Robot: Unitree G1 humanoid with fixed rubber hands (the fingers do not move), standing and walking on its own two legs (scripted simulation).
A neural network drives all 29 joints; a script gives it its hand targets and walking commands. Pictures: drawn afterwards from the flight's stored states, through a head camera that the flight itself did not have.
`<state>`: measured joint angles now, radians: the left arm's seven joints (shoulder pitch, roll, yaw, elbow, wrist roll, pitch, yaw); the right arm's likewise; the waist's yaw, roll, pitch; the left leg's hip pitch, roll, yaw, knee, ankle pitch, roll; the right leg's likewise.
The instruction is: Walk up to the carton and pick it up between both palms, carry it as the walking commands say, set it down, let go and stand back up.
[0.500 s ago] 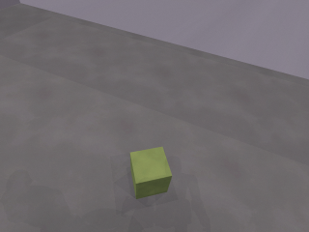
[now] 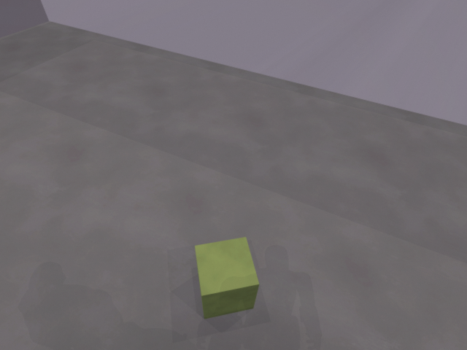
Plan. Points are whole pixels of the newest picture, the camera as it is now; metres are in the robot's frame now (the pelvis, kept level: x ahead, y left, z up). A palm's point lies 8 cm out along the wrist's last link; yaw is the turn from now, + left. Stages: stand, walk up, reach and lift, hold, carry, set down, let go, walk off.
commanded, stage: walk up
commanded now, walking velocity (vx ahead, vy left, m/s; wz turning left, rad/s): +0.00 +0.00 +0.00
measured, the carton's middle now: (225, 278) +0.55 +0.02 -0.65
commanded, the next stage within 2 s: none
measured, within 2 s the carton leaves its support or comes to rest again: neither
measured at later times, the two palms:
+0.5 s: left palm out of the picture +0.03 +0.24 -0.13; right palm out of the picture -0.04 -0.26 -0.12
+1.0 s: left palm out of the picture +0.04 +0.12 -0.12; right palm (370, 288) +0.31 -0.30 -0.14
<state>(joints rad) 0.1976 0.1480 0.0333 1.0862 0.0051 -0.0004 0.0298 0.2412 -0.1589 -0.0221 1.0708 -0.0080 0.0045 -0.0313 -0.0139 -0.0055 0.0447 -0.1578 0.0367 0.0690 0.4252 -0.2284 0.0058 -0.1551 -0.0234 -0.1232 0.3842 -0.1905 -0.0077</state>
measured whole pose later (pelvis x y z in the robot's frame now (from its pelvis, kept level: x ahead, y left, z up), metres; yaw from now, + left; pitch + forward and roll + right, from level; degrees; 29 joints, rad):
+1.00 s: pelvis +0.15 -0.09 +0.00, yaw +8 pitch +0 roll +2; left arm 0.43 0.15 0.03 1.06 0.03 -0.06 0.05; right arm 0.08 -0.21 -0.07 0.96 -0.02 0.04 0.01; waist 0.08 0.03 0.08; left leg -0.50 0.01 0.07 0.85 -0.27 -0.05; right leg -0.08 -0.08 -0.15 0.37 -0.29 0.00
